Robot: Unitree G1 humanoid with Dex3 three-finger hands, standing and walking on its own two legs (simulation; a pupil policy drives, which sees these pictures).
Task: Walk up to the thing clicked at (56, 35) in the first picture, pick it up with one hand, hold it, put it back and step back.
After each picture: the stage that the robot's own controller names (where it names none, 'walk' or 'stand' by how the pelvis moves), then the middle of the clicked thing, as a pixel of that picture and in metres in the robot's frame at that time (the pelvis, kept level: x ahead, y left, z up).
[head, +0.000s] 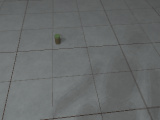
stand; (57, 39) +1.43 +0.33 -0.72
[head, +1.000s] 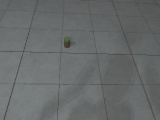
walk; (67, 42) +1.33 +0.17 -0.70
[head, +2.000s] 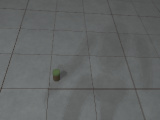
walk; (56, 75) +0.84 +0.21 -0.71
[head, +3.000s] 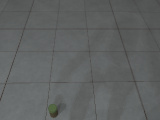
walk; (53, 110) +0.53 +0.23 -0.69
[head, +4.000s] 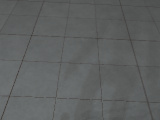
stand; out of the picture +0.36 +0.17 -0.71
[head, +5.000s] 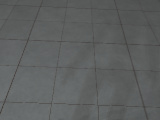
stand; out of the picture +0.34 +0.19 -0.72
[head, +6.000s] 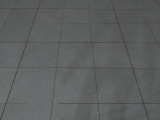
stand; out of the picture +0.35 +0.20 -0.73
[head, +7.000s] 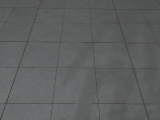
stand; out of the picture +0.35 +0.20 -0.73
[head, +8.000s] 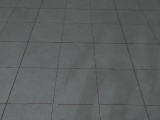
stand; out of the picture +0.35 +0.19 -0.73
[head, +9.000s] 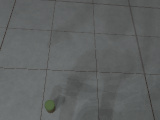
go down; (50, 106) +0.38 +0.18 -0.62
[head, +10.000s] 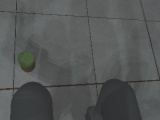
go down; (27, 62) +0.45 +0.20 -0.31
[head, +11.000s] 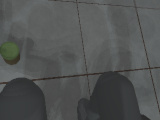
close in; (10, 54) +0.44 +0.21 -0.28
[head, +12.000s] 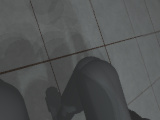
close; out of the picture +0.43 +0.25 -0.23
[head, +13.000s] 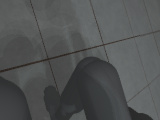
close; out of the picture +0.42 +0.25 -0.23
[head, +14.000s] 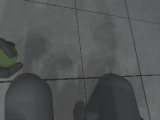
lift; (4, 59) +0.37 +0.24 -0.14
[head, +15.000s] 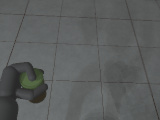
lift; (34, 86) +0.32 +0.17 +0.02
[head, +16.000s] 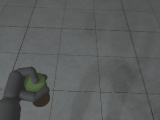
hold; (38, 90) +0.32 +0.17 -0.01
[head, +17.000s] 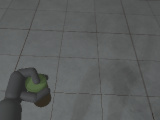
hold; (39, 91) +0.32 +0.17 +0.00
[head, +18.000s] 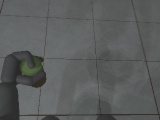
crouch; (34, 73) +0.38 +0.17 -0.06
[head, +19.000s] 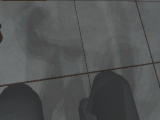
lower; out of the picture +0.50 +0.24 -0.11
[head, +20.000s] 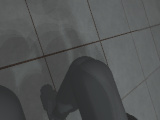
lower; out of the picture +0.45 +0.27 -0.24
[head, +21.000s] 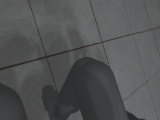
lower; out of the picture +0.44 +0.27 -0.24
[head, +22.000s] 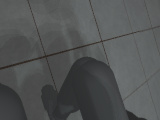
lower; out of the picture +0.45 +0.27 -0.24
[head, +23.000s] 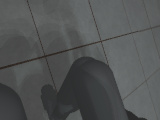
lower; out of the picture +0.45 +0.27 -0.24
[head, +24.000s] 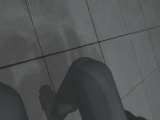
open; out of the picture +0.44 +0.25 -0.25
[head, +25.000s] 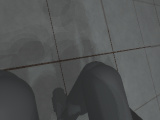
stand; out of the picture +0.45 +0.24 -0.25
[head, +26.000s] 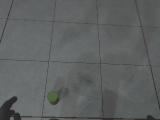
stand; (53, 98) +0.41 +0.16 -0.56
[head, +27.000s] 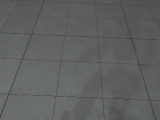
stand; out of the picture +0.39 +0.15 -0.67
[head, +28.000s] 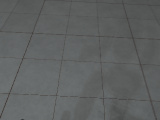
stand; out of the picture +0.38 +0.15 -0.67
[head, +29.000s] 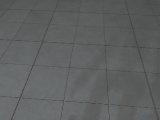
stand; out of the picture +0.41 +0.15 -0.72
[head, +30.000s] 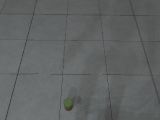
walk; (68, 104) +0.47 +0.12 -0.70
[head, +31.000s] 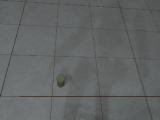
walk; (60, 81) +0.67 +0.13 -0.71
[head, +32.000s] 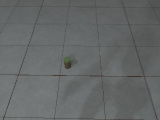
walk; (67, 62) +0.99 +0.22 -0.70
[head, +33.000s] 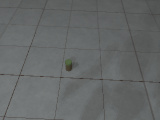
stand; (68, 65) +1.01 +0.17 -0.72
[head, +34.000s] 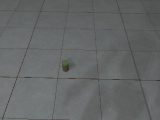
stand; (65, 66) +1.02 +0.20 -0.73
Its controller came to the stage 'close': yes
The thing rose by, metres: 0.72
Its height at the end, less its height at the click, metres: +0.00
